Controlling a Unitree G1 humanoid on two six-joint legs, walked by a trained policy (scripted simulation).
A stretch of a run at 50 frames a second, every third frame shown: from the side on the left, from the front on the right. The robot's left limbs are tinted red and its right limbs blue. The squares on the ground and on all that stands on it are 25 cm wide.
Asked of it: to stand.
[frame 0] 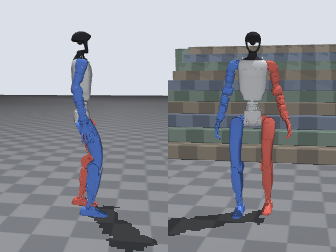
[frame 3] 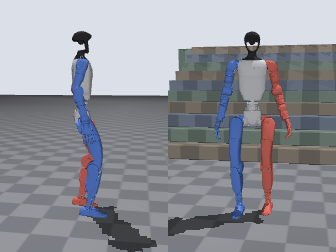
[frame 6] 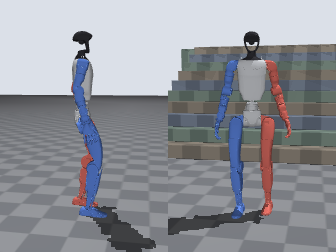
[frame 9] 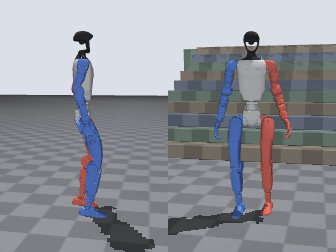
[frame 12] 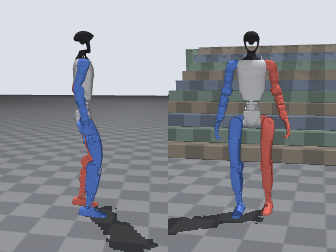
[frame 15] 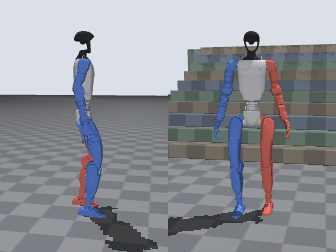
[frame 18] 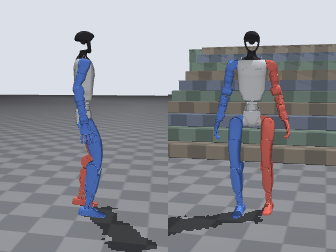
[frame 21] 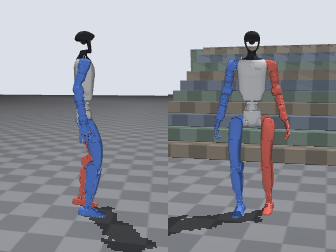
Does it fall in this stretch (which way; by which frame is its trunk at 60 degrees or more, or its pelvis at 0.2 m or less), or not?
no
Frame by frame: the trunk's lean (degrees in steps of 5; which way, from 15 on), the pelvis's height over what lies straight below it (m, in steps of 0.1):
0: 0, 0.8
3: 0, 0.8
6: 0, 0.8
9: 0, 0.8
12: 0, 0.8
15: 0, 0.8
18: 0, 0.8
21: 0, 0.8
